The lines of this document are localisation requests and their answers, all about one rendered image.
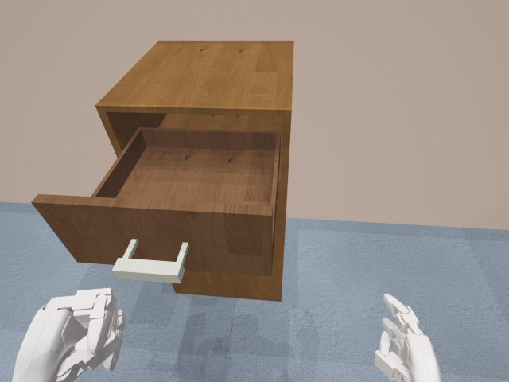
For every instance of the cabinet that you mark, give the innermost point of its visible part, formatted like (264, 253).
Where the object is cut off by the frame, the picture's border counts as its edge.
(212, 85)

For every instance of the robot right hand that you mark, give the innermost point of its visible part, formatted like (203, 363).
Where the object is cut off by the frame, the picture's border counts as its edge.
(410, 344)

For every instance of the robot left hand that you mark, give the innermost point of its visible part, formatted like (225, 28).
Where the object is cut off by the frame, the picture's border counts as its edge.
(86, 322)

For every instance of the handle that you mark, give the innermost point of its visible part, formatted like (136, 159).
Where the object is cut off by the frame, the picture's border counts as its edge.
(150, 270)

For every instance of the drawer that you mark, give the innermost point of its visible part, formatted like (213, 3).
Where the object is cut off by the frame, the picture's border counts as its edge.
(216, 190)

